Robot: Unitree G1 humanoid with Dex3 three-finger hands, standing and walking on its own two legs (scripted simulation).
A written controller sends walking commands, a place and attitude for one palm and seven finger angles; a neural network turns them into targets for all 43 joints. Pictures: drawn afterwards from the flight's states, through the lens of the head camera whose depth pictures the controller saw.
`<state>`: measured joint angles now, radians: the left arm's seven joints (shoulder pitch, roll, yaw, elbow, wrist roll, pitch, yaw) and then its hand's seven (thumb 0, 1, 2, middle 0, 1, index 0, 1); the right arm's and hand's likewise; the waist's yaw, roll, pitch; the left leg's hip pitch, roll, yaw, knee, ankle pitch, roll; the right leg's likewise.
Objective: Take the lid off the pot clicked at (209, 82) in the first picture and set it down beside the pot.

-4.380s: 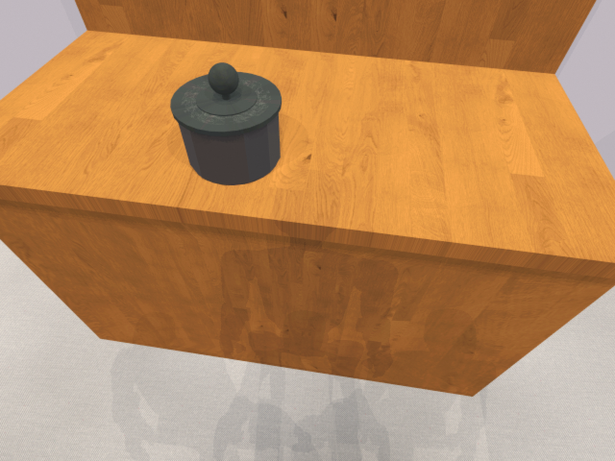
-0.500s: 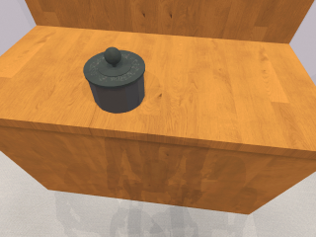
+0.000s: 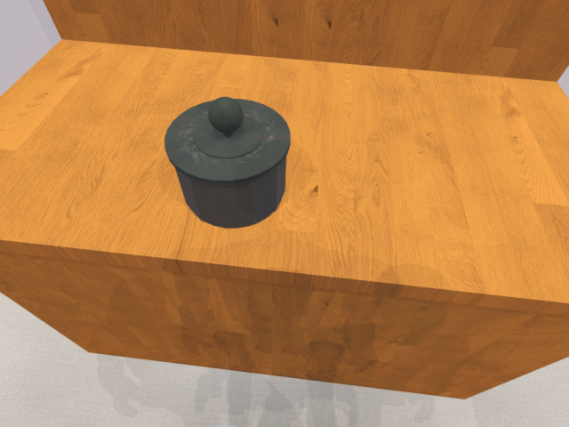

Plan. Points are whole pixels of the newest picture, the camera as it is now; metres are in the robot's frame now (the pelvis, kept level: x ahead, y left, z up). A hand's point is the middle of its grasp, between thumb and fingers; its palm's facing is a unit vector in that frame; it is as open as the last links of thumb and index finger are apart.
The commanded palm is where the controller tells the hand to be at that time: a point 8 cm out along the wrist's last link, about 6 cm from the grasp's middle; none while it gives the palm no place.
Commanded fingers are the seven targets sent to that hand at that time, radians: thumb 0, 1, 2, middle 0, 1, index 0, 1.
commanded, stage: come to a stop and stand still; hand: left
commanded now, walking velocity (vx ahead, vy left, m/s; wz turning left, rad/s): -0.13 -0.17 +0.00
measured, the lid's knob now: (225, 115) +0.47 +0.12 +0.18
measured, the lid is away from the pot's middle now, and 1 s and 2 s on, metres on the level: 0.00 0.00 0.00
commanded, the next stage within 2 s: look again from close up in 1.46 s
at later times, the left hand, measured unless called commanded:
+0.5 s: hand out of the picture +0.06 +0.20 -0.17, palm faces +0.01 -0.97 -0.25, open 7.4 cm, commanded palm none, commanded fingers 0.00 0.90 0.90 -0.20 -0.30 -0.20 -0.30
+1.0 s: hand out of the picture -0.01 +0.21 -0.17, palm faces +0.01 -0.98 -0.20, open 7.4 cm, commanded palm none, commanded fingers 0.00 0.90 0.90 -0.20 -0.30 -0.20 -0.30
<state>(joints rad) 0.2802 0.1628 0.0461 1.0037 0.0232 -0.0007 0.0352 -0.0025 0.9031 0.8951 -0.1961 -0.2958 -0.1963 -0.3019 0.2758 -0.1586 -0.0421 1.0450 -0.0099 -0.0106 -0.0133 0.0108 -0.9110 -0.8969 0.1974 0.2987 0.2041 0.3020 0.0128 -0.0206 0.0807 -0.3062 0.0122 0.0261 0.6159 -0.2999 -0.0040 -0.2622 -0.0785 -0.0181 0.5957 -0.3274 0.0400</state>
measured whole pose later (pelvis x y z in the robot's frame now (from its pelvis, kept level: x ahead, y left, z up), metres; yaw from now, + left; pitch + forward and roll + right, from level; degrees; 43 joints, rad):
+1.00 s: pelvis +0.00 +0.03 +0.01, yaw +0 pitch +0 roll -1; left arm 0.32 0.19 -0.01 1.02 0.01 0.01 0.03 0.00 0.90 0.90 -0.20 -0.30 -0.20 -0.30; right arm 0.27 -0.16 0.01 1.03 -0.01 -0.01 -0.01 0.01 -0.92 -0.90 0.20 0.30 0.21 0.30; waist 0.01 -0.02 0.05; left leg -0.26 -0.01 0.04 0.53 -0.26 0.04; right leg -0.22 -0.02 0.00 0.50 -0.28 0.02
